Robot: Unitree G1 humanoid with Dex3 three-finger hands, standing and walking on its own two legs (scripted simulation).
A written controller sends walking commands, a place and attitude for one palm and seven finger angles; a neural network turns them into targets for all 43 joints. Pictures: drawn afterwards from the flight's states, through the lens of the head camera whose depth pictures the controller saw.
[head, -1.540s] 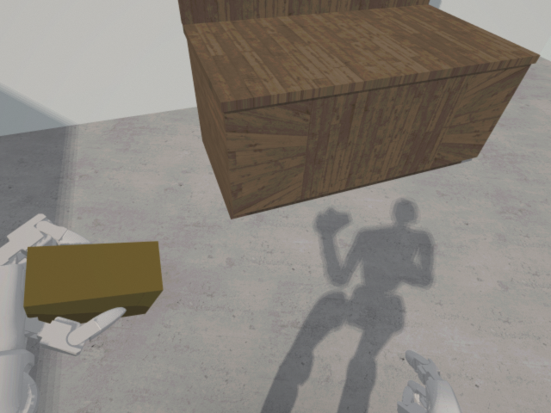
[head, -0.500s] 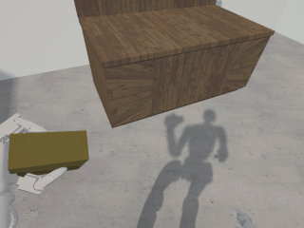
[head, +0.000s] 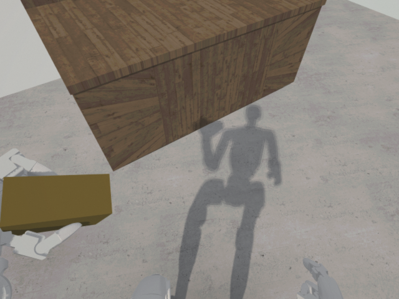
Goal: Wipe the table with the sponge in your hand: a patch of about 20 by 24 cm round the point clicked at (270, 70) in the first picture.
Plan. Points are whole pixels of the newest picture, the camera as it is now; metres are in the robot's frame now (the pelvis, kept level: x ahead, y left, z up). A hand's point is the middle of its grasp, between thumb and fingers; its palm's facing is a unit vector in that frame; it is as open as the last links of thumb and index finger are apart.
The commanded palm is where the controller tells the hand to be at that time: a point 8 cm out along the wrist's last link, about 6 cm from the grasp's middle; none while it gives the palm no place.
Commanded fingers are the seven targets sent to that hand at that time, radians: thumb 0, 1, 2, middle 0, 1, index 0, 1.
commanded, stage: walk to a spot facing it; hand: left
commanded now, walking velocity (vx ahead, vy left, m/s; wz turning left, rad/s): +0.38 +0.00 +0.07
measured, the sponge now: (73, 203) +0.23 +0.20 +0.15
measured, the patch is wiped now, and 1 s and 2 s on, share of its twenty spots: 0.00 0.00 0.00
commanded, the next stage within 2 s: turn to face it in 0.76 s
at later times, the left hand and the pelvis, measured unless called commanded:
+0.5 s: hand (83, 113) +0.38 +0.22 +0.18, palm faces +0.40 -0.78 -0.49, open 9.8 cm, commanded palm +0.33 +0.26 +0.19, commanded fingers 0.00 0.10 1.30 -1.20 -1.60 -1.20 -1.60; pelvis +0.16 -0.02 +0.00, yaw -1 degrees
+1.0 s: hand (92, 69) +0.50 +0.24 +0.19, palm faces +0.49 -0.78 -0.40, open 9.8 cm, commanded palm +0.43 +0.27 +0.19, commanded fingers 0.00 0.10 1.30 -1.20 -1.60 -1.20 -1.60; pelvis +0.29 -0.02 +0.00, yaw +5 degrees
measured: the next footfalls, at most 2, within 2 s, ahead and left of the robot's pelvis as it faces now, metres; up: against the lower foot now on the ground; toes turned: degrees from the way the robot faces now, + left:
left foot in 0.14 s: +0.18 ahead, +0.15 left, +0.00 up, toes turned +11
right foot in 0.50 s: +0.25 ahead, -0.15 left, +0.00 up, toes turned -11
